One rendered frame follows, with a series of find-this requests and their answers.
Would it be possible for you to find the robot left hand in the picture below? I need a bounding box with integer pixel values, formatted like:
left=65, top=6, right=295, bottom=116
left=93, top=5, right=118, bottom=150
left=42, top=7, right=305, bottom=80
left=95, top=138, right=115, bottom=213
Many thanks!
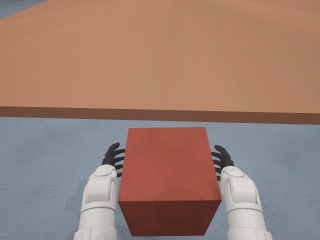
left=102, top=142, right=126, bottom=178

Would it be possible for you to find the right robot forearm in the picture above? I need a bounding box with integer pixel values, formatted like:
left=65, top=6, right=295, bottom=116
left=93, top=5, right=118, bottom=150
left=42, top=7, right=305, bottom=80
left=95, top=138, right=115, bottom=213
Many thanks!
left=220, top=166, right=273, bottom=240

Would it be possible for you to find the robot right hand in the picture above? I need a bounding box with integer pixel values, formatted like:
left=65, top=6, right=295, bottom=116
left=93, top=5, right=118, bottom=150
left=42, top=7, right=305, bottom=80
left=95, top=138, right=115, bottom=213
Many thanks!
left=211, top=145, right=234, bottom=181

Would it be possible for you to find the carton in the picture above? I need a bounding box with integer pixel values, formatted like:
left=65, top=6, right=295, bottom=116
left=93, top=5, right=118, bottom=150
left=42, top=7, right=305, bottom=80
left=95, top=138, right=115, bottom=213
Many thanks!
left=118, top=127, right=222, bottom=237

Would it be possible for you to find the left robot forearm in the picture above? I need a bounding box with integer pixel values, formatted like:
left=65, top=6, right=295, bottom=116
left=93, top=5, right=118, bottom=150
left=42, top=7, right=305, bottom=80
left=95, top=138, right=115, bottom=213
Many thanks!
left=73, top=164, right=118, bottom=240

